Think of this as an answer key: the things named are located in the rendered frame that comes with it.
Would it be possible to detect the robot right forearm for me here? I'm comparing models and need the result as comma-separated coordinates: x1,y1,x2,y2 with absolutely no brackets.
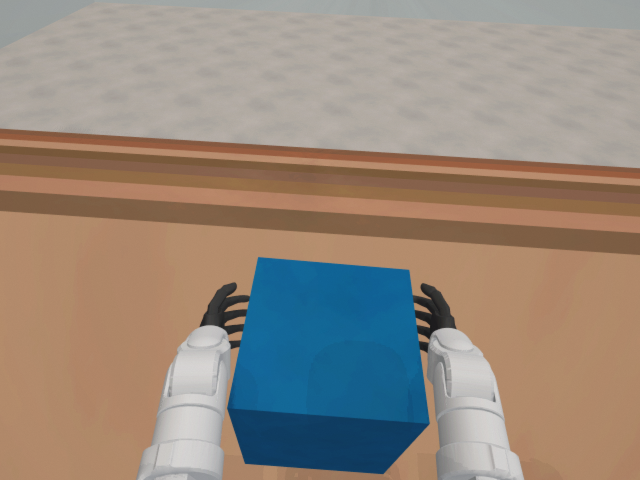
427,328,524,480

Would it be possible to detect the carton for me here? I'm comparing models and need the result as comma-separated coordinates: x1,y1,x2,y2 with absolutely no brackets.
227,257,430,474

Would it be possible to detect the robot left forearm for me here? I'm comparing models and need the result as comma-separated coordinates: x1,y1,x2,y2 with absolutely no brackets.
136,325,231,480

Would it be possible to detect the right robot hand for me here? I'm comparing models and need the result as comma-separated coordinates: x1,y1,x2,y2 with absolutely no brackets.
413,283,456,353

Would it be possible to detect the left robot hand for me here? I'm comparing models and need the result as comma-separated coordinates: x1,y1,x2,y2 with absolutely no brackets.
200,282,250,349

